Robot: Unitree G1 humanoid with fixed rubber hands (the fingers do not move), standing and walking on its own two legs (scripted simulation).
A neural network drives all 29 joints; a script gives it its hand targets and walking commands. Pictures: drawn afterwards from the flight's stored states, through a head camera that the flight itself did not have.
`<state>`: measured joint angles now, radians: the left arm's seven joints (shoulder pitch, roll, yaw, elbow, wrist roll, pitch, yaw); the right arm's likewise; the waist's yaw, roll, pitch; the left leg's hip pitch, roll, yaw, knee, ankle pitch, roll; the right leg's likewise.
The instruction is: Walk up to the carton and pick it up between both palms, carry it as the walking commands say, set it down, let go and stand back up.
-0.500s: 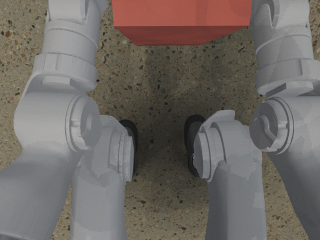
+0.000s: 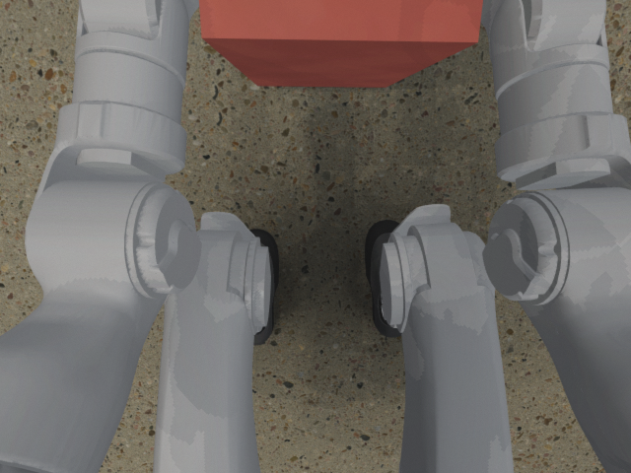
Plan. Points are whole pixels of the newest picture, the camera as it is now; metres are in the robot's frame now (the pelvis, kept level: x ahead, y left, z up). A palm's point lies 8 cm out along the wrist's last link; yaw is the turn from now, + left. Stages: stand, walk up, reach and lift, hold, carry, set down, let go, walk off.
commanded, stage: reach and lift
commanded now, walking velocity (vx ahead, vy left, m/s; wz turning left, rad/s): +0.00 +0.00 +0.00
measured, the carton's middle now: out of the picture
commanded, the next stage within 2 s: none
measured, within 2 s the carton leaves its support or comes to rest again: neither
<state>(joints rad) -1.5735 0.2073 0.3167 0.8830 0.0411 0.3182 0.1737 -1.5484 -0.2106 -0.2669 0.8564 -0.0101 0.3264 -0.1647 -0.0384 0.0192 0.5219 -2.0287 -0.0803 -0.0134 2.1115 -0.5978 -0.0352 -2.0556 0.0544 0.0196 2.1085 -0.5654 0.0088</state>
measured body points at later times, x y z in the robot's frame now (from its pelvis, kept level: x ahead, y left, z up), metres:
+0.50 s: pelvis +0.00 +0.00 +0.04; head +0.37 -0.02 +0.28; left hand +0.59 +0.11 -0.09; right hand +0.57 -0.16 -0.09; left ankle +0.12 +0.12 -0.37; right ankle +0.12 -0.11 -0.37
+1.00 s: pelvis -0.02 +0.00 +0.08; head +0.34 -0.02 +0.34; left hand +0.57 +0.11 -0.03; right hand +0.55 -0.16 -0.03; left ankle +0.12 +0.12 -0.37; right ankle +0.12 -0.11 -0.37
